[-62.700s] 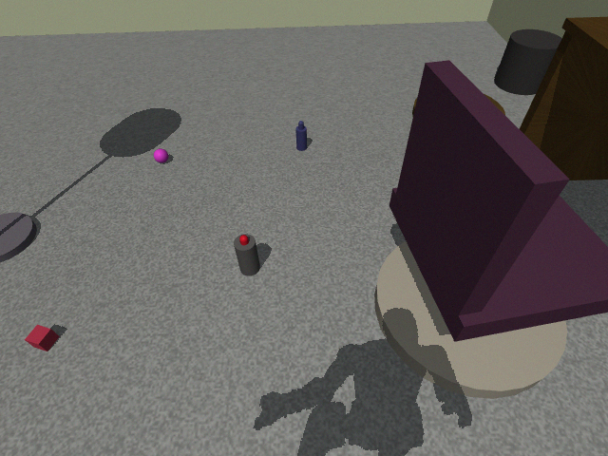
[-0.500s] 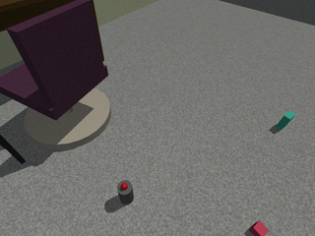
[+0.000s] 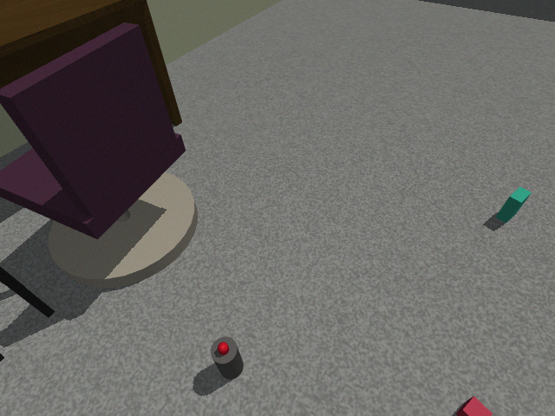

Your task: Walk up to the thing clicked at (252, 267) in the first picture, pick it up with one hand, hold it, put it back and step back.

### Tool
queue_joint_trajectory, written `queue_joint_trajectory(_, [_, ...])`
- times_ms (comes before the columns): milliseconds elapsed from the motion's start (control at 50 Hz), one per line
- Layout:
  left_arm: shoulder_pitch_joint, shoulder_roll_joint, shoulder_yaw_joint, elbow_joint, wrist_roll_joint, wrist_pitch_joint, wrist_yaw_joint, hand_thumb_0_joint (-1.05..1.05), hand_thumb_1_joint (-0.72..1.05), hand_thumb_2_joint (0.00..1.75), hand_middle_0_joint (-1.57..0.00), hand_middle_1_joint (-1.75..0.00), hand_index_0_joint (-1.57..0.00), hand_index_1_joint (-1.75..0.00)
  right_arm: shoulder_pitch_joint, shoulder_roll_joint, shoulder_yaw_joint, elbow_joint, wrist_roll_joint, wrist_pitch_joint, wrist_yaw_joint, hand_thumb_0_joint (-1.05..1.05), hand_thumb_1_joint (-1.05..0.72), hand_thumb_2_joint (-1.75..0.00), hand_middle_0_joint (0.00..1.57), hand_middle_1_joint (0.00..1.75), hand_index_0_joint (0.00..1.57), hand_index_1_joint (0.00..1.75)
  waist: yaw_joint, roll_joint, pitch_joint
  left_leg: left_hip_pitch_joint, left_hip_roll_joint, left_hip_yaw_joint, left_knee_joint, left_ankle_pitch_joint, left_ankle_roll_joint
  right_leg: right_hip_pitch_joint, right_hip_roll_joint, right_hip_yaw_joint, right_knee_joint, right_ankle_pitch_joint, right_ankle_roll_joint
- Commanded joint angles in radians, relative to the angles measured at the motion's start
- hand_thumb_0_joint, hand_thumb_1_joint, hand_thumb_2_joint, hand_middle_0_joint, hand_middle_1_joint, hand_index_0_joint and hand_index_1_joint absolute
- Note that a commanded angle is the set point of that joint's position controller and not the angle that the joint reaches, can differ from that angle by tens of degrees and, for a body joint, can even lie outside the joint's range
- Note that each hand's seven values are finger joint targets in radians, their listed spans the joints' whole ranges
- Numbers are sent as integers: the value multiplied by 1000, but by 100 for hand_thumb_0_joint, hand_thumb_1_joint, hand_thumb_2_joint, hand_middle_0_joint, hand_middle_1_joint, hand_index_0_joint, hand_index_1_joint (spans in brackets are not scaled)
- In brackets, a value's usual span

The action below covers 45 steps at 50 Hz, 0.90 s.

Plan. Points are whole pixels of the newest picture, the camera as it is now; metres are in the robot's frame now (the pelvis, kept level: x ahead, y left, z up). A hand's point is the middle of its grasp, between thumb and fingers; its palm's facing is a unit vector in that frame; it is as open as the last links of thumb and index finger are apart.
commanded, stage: walk up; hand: left
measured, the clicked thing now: (227, 356) +0.43 +0.21 -0.67
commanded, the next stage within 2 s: stand in 0.96 s
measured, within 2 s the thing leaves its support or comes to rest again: neither
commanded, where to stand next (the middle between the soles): +0.08 -0.01 m, yaw +1 degrees
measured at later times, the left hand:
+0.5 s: hand out of the picture +0.09 +0.25 -0.14, palm faces -0.02 -0.95 -0.32, open 7.4 cm
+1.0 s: hand out of the picture +0.09 +0.26 -0.14, palm faces -0.01 -0.94 -0.33, open 7.4 cm
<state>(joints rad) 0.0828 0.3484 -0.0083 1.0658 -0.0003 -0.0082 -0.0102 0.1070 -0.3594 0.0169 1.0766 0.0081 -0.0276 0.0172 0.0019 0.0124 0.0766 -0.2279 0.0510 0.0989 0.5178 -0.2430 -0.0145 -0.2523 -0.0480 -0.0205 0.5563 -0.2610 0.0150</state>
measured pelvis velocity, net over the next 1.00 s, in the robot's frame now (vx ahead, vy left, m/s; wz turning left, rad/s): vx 0.02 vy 0.01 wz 0.00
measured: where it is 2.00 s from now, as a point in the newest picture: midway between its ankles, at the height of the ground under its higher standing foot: outside the picture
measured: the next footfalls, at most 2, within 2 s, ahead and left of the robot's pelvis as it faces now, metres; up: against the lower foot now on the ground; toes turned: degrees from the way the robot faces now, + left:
none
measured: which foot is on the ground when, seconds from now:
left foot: down 0.00-1.00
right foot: down 0.00-1.00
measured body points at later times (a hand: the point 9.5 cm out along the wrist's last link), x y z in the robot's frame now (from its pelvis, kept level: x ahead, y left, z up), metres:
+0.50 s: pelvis +0.01 +0.00 +0.01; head +0.01 +0.01 +0.46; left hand +0.09 +0.30 -0.12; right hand +0.08 -0.30 -0.12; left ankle +0.02 +0.13 -0.73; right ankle +0.03 -0.13 -0.73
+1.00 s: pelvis +0.02 +0.01 +0.02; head +0.03 +0.01 +0.47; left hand +0.09 +0.31 -0.12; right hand +0.11 -0.29 -0.12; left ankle +0.02 +0.13 -0.73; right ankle +0.03 -0.13 -0.73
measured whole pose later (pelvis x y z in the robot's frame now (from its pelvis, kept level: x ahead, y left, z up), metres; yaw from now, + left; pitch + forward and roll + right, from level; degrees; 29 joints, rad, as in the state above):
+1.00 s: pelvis +0.02 +0.01 +0.02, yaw +0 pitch -2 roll +0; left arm 0.08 0.34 0.01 1.17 0.02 0.00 -0.01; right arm 0.06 -0.34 -0.01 1.16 -0.01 -0.02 0.01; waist 0.01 0.00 0.04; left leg -0.11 0.04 0.10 0.31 -0.16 -0.01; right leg -0.12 -0.05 -0.03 0.31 -0.16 0.03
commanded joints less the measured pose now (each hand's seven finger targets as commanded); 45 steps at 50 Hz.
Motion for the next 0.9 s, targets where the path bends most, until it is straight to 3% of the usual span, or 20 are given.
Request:
queue_joint_trajectory(0, [-71,226,50,-21,-8,-20,12,0,90,90,-20,-30,-20,-30,-49,-223,-45,-8,-4,-20,-20,0,-90,-90,20,30,20,30,-1,-67,-125,78,93,-102,-139,154,40,62,-106,120,-186,198,-51])
queue_joint_trajectory(140, [-108,211,50,26,-5,-15,8,0,90,90,-20,-30,-20,-30,-83,-213,-45,39,-10,-17,-19,0,-90,-90,20,30,20,30,0,-43,-108,109,96,-98,-215,121,25,87,-99,111,-267,157,-40])
queue_joint_trajectory(240, [-104,208,53,40,-1,-13,5,0,90,90,-20,-30,-20,-30,-94,-215,-46,48,-12,-20,-20,0,-90,-90,20,30,20,30,3,-15,-134,126,109,-100,-239,134,25,125,-96,96,-273,189,-38])
queue_joint_trajectory(420, [-108,198,52,55,4,-9,1,0,90,90,-20,-30,-20,-30,-88,-217,-50,53,-15,-17,-21,0,-90,-90,20,30,20,30,-6,-11,-88,99,106,-111,-273,42,25,99,-90,97,-305,122,-29])
queue_joint_trajectory(540, [-85,201,55,60,4,-11,4,0,90,90,-20,-30,-20,-30,-85,-215,-54,50,-14,-17,-21,0,-90,-90,20,30,20,30,-6,-20,-123,131,110,-107,-263,107,26,118,-88,88,-298,166,-26])
queue_joint_trajectory(880, [-51,193,53,60,7,-9,9,0,90,90,-20,-30,-20,-30,-99,-204,-60,35,-14,-11,-21,0,-90,-90,20,30,20,30,1,-18,-110,146,111,-109,-267,151,28,121,-91,74,-295,211,-15])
